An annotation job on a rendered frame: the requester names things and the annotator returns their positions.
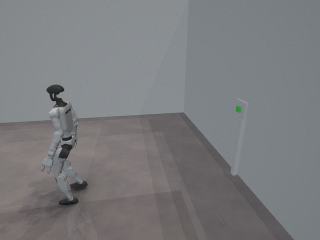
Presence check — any button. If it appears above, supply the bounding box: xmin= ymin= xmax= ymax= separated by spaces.
xmin=236 ymin=105 xmax=242 ymax=113

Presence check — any left robot hand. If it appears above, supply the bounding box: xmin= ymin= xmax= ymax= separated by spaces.
xmin=40 ymin=157 xmax=54 ymax=174

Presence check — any right robot forearm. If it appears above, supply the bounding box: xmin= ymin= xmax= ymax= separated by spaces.
xmin=71 ymin=121 xmax=78 ymax=137

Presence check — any robot left upper arm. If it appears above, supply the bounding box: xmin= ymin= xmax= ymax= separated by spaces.
xmin=49 ymin=108 xmax=64 ymax=137

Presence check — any panel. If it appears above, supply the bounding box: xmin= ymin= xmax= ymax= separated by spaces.
xmin=230 ymin=98 xmax=249 ymax=176

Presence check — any robot right upper arm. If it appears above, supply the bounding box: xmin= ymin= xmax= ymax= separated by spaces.
xmin=65 ymin=101 xmax=78 ymax=124

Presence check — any right robot hand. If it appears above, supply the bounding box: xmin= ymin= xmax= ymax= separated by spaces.
xmin=74 ymin=136 xmax=78 ymax=148

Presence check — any left robot forearm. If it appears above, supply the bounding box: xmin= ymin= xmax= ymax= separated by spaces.
xmin=47 ymin=132 xmax=61 ymax=158

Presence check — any robot left foot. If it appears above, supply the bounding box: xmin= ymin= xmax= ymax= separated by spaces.
xmin=59 ymin=197 xmax=79 ymax=205

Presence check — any robot right thigh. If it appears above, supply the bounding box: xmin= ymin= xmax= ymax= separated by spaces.
xmin=60 ymin=139 xmax=76 ymax=170

